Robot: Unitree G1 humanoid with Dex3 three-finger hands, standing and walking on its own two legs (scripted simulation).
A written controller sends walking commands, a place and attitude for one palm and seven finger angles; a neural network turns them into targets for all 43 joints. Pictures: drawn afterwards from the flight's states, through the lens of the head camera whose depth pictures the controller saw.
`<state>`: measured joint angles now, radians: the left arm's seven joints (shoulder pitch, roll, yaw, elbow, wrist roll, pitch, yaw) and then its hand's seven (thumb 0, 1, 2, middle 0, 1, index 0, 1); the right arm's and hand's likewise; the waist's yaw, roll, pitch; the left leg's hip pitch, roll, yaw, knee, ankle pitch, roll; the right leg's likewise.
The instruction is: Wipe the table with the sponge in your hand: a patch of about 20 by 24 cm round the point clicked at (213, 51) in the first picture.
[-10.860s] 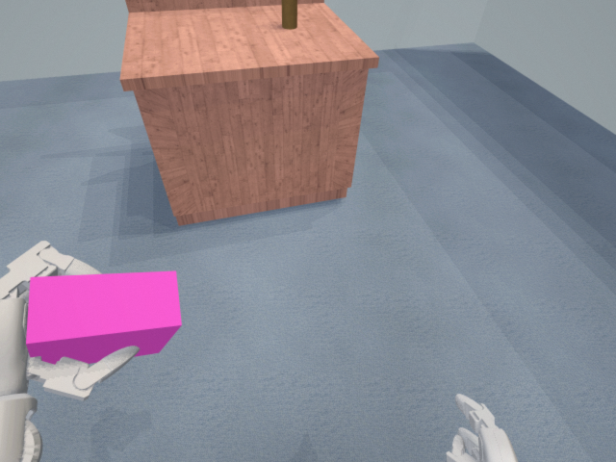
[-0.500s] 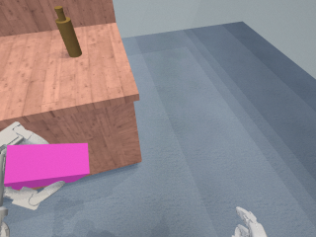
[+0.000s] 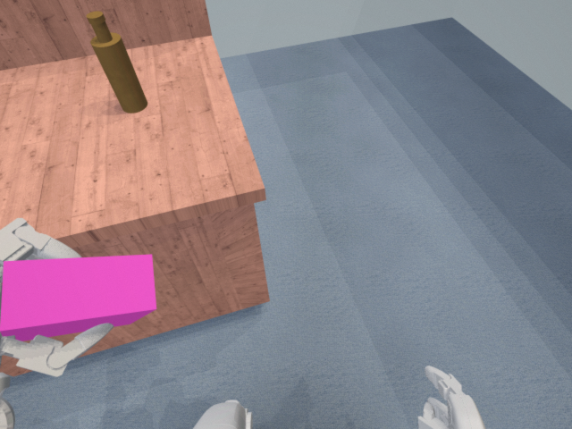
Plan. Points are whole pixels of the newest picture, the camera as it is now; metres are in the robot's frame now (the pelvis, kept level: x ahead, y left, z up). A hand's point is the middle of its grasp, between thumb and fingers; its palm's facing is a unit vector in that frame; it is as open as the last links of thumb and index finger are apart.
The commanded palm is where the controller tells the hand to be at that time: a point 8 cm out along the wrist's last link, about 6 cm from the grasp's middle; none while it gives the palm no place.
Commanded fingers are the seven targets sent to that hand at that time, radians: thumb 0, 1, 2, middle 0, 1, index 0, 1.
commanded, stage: take the last steps up to it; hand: left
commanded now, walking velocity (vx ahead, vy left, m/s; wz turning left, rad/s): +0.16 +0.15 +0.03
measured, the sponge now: (100, 296) +0.23 +0.20 +0.14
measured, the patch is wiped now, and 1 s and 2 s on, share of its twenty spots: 0.00 0.00 0.00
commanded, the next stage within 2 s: come to a stop and stand still in 0.04 s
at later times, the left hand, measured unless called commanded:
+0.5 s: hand (60, 241) +0.28 +0.25 +0.16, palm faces +0.33 -0.81 -0.48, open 9.9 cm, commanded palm +0.22 +0.30 +0.18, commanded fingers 0.00 0.10 1.30 -1.20 -1.60 -1.20 -1.60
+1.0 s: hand (30, 257) +0.26 +0.28 +0.16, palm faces +0.30 -0.88 -0.37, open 9.9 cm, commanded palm +0.20 +0.32 +0.18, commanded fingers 0.00 0.10 1.30 -1.20 -1.60 -1.20 -1.60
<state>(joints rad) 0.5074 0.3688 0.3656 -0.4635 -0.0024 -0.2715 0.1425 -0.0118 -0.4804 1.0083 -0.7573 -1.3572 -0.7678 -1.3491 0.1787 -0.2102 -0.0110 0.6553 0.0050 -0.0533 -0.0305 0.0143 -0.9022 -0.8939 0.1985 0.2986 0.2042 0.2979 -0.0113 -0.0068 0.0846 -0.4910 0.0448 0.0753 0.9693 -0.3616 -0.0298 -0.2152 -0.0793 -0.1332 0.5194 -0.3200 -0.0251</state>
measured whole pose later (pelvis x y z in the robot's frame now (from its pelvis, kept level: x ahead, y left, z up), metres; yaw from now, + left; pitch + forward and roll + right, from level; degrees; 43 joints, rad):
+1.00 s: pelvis +0.02 +0.05 +0.00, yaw -4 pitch -2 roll +0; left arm 0.41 0.37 0.34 -0.40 -0.04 -0.24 0.11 -0.01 -0.48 1.01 -0.76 -1.36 -0.77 -1.35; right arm 0.24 -0.24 0.00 0.57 0.01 -0.17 -0.02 0.01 -0.90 -0.89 0.20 0.30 0.20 0.30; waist 0.01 -0.03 0.05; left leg -0.21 -0.01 0.07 0.45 -0.21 0.04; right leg -0.24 0.02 -0.08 0.43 -0.18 -0.04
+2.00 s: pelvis +0.04 +0.08 +0.00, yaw -3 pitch -1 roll -1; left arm 0.41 0.35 0.32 -0.42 -0.03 -0.18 0.11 -0.02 -0.48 1.01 -0.76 -1.36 -0.77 -1.35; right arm 0.20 -0.20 0.04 0.57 -0.01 -0.11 -0.05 0.01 -0.90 -0.89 0.20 0.30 0.21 0.30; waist 0.03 -0.01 0.03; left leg -0.18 -0.05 0.05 0.41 -0.21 0.06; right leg -0.18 0.01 -0.05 0.37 -0.17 -0.02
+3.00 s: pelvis +0.06 +0.11 -0.02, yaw -4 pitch -1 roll +0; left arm 0.46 0.38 0.36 -0.49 -0.03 -0.20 0.12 -0.01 -0.48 1.01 -0.75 -1.36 -0.77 -1.35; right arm 0.20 -0.22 -0.01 0.55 0.00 -0.05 -0.01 0.01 -0.90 -0.89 0.20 0.30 0.20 0.30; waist 0.01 0.00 0.06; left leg -0.24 -0.11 0.11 0.60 -0.34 0.12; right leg -0.30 -0.06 -0.02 0.67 -0.35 0.00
